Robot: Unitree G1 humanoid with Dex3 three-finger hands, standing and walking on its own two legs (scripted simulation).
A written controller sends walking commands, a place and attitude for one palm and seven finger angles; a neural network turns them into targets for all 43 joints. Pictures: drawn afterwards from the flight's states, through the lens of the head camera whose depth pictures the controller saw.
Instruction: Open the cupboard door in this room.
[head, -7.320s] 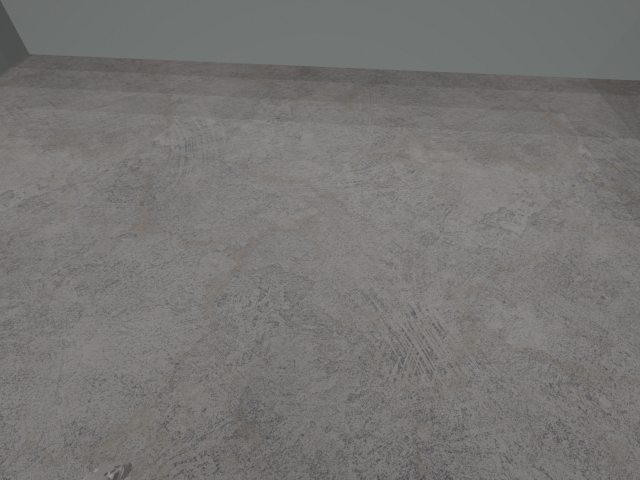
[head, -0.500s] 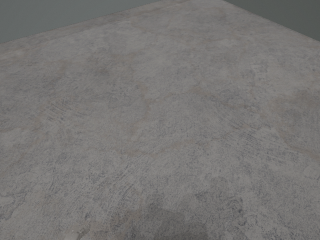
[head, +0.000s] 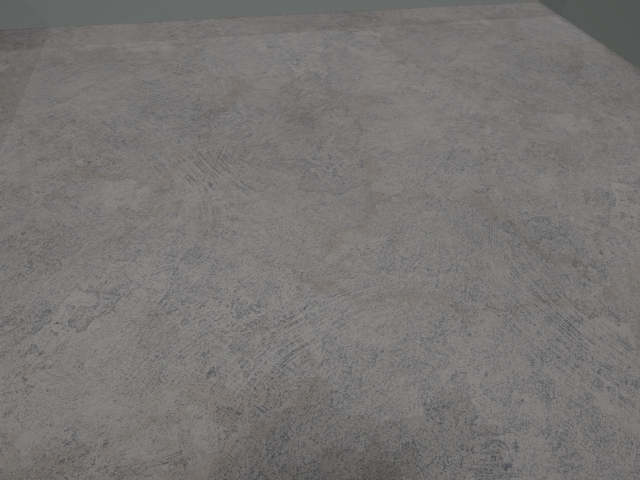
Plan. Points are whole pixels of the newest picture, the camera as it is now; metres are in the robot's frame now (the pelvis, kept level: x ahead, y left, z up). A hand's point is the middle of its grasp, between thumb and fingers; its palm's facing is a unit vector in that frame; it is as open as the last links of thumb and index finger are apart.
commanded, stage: turn or walk to find it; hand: left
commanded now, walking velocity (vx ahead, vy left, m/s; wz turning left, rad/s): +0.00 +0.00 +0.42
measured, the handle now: out of the picture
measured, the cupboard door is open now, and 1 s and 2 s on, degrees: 0 0 0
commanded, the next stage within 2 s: none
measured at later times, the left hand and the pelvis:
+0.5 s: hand out of the picture +0.04 +0.18 -0.13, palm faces +0.21 -0.94 -0.27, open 7.4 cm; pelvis -0.03 -0.03 +0.01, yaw +12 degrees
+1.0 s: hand out of the picture -0.12 +0.22 -0.16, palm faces +0.44 -0.86 -0.25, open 7.4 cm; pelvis -0.07 +0.01 +0.01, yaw +24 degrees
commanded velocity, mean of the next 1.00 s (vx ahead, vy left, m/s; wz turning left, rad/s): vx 0.00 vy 0.00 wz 0.42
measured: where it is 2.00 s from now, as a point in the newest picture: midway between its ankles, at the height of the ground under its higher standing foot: outside the picture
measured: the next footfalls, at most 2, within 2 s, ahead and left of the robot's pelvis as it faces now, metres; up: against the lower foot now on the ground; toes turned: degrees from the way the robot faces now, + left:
right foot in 0.40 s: +0.05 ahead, -0.13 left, +0.00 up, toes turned +5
left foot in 0.82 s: -0.07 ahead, +0.12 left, +0.00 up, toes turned +25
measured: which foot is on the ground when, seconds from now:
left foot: down 0.00-0.42, up 0.44-0.80, down 0.82-1.00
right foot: up 0.00-0.38, down 0.40-0.82, up 0.84-1.00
